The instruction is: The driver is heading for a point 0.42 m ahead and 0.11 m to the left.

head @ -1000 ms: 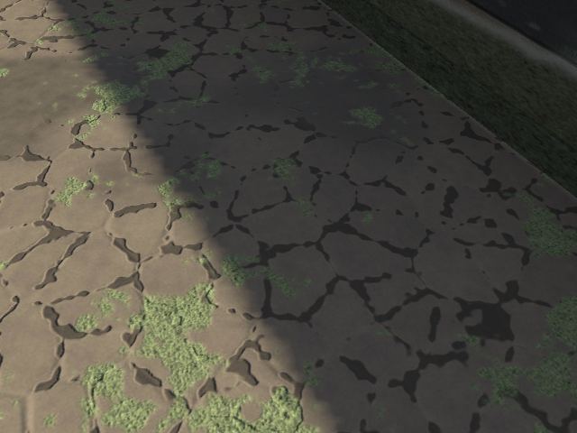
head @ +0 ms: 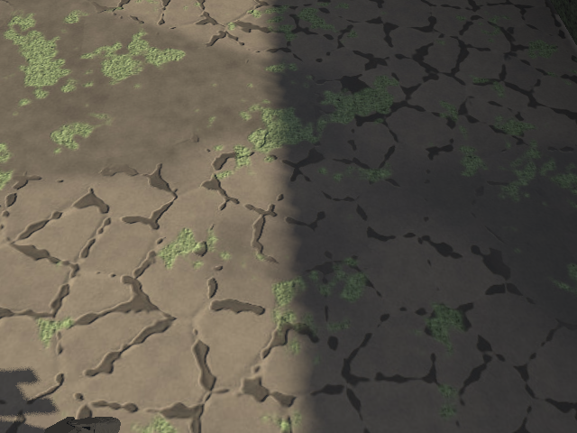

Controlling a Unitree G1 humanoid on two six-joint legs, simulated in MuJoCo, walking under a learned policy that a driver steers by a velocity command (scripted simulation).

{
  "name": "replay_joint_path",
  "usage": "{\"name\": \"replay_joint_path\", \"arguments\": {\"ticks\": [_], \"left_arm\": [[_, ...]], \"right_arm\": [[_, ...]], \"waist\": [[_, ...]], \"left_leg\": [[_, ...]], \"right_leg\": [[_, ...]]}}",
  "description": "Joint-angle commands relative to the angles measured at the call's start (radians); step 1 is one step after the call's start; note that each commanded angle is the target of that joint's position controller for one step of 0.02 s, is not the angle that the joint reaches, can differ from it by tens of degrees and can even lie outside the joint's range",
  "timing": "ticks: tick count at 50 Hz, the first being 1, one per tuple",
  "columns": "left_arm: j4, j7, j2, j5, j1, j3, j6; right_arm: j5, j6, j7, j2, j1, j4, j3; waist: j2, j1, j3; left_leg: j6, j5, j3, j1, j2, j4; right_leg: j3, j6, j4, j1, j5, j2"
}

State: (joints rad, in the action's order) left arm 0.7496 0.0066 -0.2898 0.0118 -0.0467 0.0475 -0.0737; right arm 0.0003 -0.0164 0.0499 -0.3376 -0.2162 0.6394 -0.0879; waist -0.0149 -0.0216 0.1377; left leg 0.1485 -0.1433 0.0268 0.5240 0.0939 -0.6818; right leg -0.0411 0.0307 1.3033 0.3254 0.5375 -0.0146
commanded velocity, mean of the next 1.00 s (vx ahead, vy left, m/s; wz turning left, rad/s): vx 0.09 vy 0.00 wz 0.84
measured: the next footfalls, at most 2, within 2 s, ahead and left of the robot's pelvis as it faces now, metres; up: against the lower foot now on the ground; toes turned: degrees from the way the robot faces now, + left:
right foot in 0.52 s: +0.31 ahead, -0.13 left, +0.00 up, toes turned +41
left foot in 0.98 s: +0.10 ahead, +0.04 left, +0.00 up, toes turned +49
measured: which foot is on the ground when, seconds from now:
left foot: down 0.00-0.52, up 0.54-0.96, down 0.98-1.00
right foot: up 0.00-0.50, down 0.52-0.96, up 0.98-1.00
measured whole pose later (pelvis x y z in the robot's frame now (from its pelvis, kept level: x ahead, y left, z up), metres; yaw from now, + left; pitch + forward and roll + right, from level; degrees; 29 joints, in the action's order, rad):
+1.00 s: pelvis +0.18 -0.03 +0.03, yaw +49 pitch +2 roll -1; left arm 0.77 0.03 -0.33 0.03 -0.22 0.07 -0.01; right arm 0.02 0.01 0.01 -0.29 -0.25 0.60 -0.03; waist -0.03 0.03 0.00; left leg 0.03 -0.35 0.02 0.23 -0.01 -0.54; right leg 0.09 -0.02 0.65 0.30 0.41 0.08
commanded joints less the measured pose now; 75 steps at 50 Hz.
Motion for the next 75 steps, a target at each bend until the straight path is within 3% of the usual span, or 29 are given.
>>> {"name": "replay_joint_path", "arguments": {"ticks": [1, 3, 6, 10, 24, 25, 26, 27, 28, 29, 34, 42, 44, 47, 48, 49, 50, 51, 52, 55, 60, 64, 67, 69, 70, 71, 72, 73, 75], "left_arm": [[-0.079, -0.025, -0.153, -0.021, -0.062, 0.035, 0.006], [-0.080, -0.022, -0.150, -0.022, -0.035, 0.041, 0.029], [-0.079, -0.021, -0.101, -0.030, 0.004, 0.033, 0.039], [-0.086, -0.029, -0.102, -0.011, 0.048, 0.038, 0.052], [-0.083, -0.006, -0.158, -0.001, 0.025, 0.079, -0.002], [-0.076, -0.007, -0.161, 0.000, 0.002, 0.083, -0.001], [-0.091, -0.013, -0.195, -0.010, 0.014, 0.086, 0.011], [-0.115, -0.016, -0.226, -0.034, -0.001, 0.084, 0.027], [-0.103, -0.018, -0.218, -0.045, -0.038, 0.091, 0.026], [-0.120, -0.026, -0.172, -0.034, -0.001, 0.080, 0.028], [-0.133, -0.062, -0.138, -0.032, 0.022, 0.051, 0.069], [-0.095, -0.014, -0.196, -0.014, -0.032, 0.065, 0.086], [-0.074, -0.001, -0.209, 0.013, -0.082, 0.068, 0.080], [-0.056, 0.015, -0.186, 0.037, -0.071, 0.052, 0.056], [-0.049, 0.020, -0.132, 0.025, -0.074, 0.034, 0.044], [-0.068, 0.033, -0.038, -0.002, -0.036, 0.004, 0.030], [-0.142, 0.037, -0.048, 0.011, 0.025, 0.011, 0.003], [-0.160, 0.034, -0.125, 0.035, 0.091, 0.030, -0.018], [-0.153, 0.038, -0.139, 0.045, 0.054, 0.036, -0.028], [-0.095, 0.046, -0.141, 0.005, -0.030, 0.041, -0.035], [-0.109, 0.052, -0.061, -0.004, 0.046, 0.010, -0.030], [-0.150, 0.079, -0.037, 0.002, 0.158, -0.004, -0.041], [-0.133, 0.077, -0.093, -0.011, 0.066, 0.016, -0.044], [-0.065, 0.056, -0.150, -0.022, -0.164, 0.040, -0.042], [-0.045, 0.041, -0.207, -0.038, -0.289, 0.046, -0.036], [-0.029, 0.042, -0.258, -0.054, -0.307, 0.049, -0.028], [-0.042, 0.042, -0.170, -0.031, -0.331, 0.039, -0.016], [-0.049, 0.038, -0.140, -0.014, -0.232, 0.028, -0.007], [-0.046, 0.023, -0.069, -0.010, -0.100, 0.004, 0.001]], "right_arm": [[0.019, -0.030, -0.012, -0.158, 0.015, -0.128, -0.042], [0.003, -0.013, -0.043, -0.144, 0.032, -0.148, -0.040], [0.015, 0.009, -0.079, -0.161, -0.023, -0.148, -0.048], [0.023, 0.043, -0.106, -0.150, -0.017, -0.166, -0.041], [0.029, 0.072, -0.084, -0.146, 0.063, -0.200, -0.038], [0.038, 0.073, -0.080, -0.125, 0.052, -0.193, -0.031], [0.028, 0.073, -0.072, -0.058, -0.049, -0.172, -0.012], [0.030, 0.069, -0.072, -0.079, -0.084, -0.177, -0.017], [0.026, 0.057, -0.064, -0.179, -0.054, -0.200, -0.045], [0.030, 0.058, -0.064, -0.226, -0.036, -0.173, -0.060], [0.033, 0.081, -0.067, -0.130, -0.022, -0.172, -0.032], [0.007, 0.058, -0.068, -0.057, 0.026, -0.177, 0.011], [0.019, 0.057, -0.057, -0.056, 0.000, -0.159, 0.015], [0.026, 0.040, -0.040, -0.051, -0.140, -0.074, 0.013], [0.027, 0.032, -0.044, -0.060, -0.226, -0.030, 0.007], [0.020, 0.021, -0.052, -0.116, -0.348, 0.002, -0.007], [0.011, -0.001, -0.045, -0.251, -0.329, -0.024, -0.034], [0.005, -0.034, -0.042, -0.186, -0.282, -0.039, -0.021], [-0.001, -0.057, -0.042, -0.141, -0.223, -0.044, -0.002], [0.005, -0.070, -0.042, -0.083, -0.179, -0.049, 0.021], [-0.010, -0.061, -0.061, -0.076, -0.196, 0.003, 0.026], [0.007, -0.052, -0.070, -0.105, -0.279, 0.078, 0.017], [0.009, -0.043, -0.077, -0.125, -0.250, 0.100, 0.010], [0.005, -0.031, -0.082, -0.130, -0.204, 0.092, 0.009], [-0.016, -0.033, -0.083, -0.084, -0.238, 0.072, 0.024], [-0.013, -0.034, -0.063, 0.070, -0.484, 0.106, 0.066], [0.013, -0.034, -0.058, -0.066, -0.471, 0.165, 0.040], [0.041, -0.027, -0.058, -0.119, -0.309, 0.119, 0.020], [0.013, -0.009, -0.081, -0.095, -0.170, 0.081, 0.027]], "waist": [[-0.007, 0.057, -0.265], [0.026, 0.063, -0.258], [0.012, 0.038, -0.292], [0.059, 0.022, -0.260], [0.180, 0.012, -0.220], [0.114, 0.019, -0.228], [-0.058, -0.037, -0.295], [-0.189, -0.046, -0.274], [-0.223, -0.021, -0.250], [-0.151, -0.013, -0.213], [-0.114, 0.020, -0.133], [-0.131, 0.059, -0.222], [-0.142, 0.066, -0.235], [-0.124, -0.021, -0.187], [-0.061, -0.064, -0.185], [0.155, -0.118, -0.201], [0.281, -0.104, -0.133], [0.176, -0.115, -0.065], [0.181, -0.066, -0.017], [0.150, -0.020, -0.039], [0.115, -0.026, 0.001], [0.127, -0.068, 0.003], [0.174, 0.003, -0.076], [0.175, 0.128, -0.236], [0.078, 0.157, -0.392], [-0.251, 0.031, -0.614], [-0.146, 0.112, -0.748], [-0.118, 0.106, -0.558], [-0.023, 0.056, -0.304]], "left_leg": [[0.127, 0.027, -0.661, -0.426, -0.283, 0.385], [0.087, 0.187, -0.551, -0.351, -0.224, 0.375], [0.081, 0.374, -0.502, -0.383, -0.196, 0.332], [0.049, 0.193, -0.537, -0.381, -0.165, 0.332], [-0.012, 0.201, -0.729, -0.379, -0.080, 0.178], [-0.049, -0.014, -0.685, -0.320, -0.028, 0.099], [-0.093, -0.415, -0.558, -0.201, 0.055, -0.067], [-0.141, -0.608, -0.380, -0.032, 0.152, -0.234], [-0.191, -0.529, -0.320, 0.058, 0.067, -0.403], [-0.210, -0.427, -0.291, 0.071, 0.001, -0.461], [-0.243, -0.217, -0.110, 0.132, -0.099, -0.576], [-0.243, -0.255, -0.033, -0.062, -0.141, -0.195], [-0.208, -0.270, 0.000, -0.149, -0.127, -0.083], [-0.109, -0.174, 0.054, -0.441, -0.089, 0.199], [-0.087, -0.204, 0.032, -0.600, -0.086, 0.254], [-0.031, -0.365, -0.269, -0.762, -0.285, 0.372], [0.143, -0.669, -0.702, -0.747, -0.483, 0.485], [0.174, -0.720, -0.732, -0.669, -0.497, 0.553], [0.142, -0.622, -0.640, -0.642, -0.464, 0.545], [0.066, -0.374, -0.410, -0.586, -0.350, 0.555], [0.016, 0.209, -0.124, -0.430, -0.238, 0.554], [-0.001, 0.331, -0.087, -0.418, -0.249, 0.527], [-0.036, 0.578, -0.117, -0.559, -0.291, 0.389], [-0.089, 0.791, -0.086, -0.571, -0.239, 0.107], [-0.127, 0.506, -0.092, -0.368, -0.190, -0.156], [-0.202, -0.500, -0.128, -0.029, -0.006, -0.625], [-0.206, -0.540, -0.277, -0.032, 0.004, -0.733], [-0.201, -0.499, -0.231, 0.039, -0.062, -0.717], [-0.205, -0.386, -0.146, 0.025, -0.138, -0.565]], "right_leg": [[-0.132, -0.023, -0.013, 0.319, -0.122, 0.021], [-0.135, -0.012, -0.121, 0.240, -0.155, 0.023], [-0.129, 0.027, -0.196, 0.262, -0.199, -0.012], [-0.148, 0.063, -0.260, 0.320, -0.270, -0.042], [-0.139, 0.033, -0.877, -0.013, -0.366, -0.073], [-0.144, 0.008, -0.994, -0.122, -0.499, -0.019], [-0.285, -0.080, -0.962, -0.300, -0.633, 0.181], [-0.442, -0.214, -0.927, -0.339, -0.871, 0.336], [-0.547, -0.300, -0.970, -0.279, -0.787, 0.429], [-0.445, -0.275, -0.975, -0.242, -0.634, 0.364], [-0.114, -0.227, -1.028, -0.166, -0.508, 0.222], [-0.024, -0.277, -0.994, -0.236, -0.701, 0.280], [-0.051, -0.266, -1.055, -0.194, -0.288, 0.294], [-0.045, -0.208, -1.045, 0.008, 0.065, 0.278], [0.009, -0.163, -0.938, 0.126, 0.087, 0.234], [0.129, -0.079, -0.559, 0.322, 0.045, 0.138], [0.109, -0.056, -0.331, 0.649, 0.047, 0.028], [-0.002, -0.076, -0.215, 0.713, -0.043, 0.093], [-0.021, -0.089, -0.208, 0.734, -0.171, 0.118], [-0.006, -0.054, -0.275, 0.630, -0.389, 0.141], [0.078, 0.007, -0.530, 0.428, -0.629, 0.078], [0.118, -0.021, -0.742, 0.246, -0.723, 0.013], [0.093, -0.077, -0.800, 0.167, -0.649, -0.019], [0.115, -0.124, -0.839, -0.104, -0.715, -0.041], [-0.038, -0.183, -0.735, -0.439, -1.068, 0.127], [-0.466, -0.426, -0.697, -0.819, -1.281, 0.467], [-0.565, -0.425, -0.804, -0.794, -1.086, 0.433], [-0.402, -0.375, -0.855, -0.642, -0.939, 0.382], [-0.251, -0.316, -0.944, -0.296, -0.805, 0.295]]}}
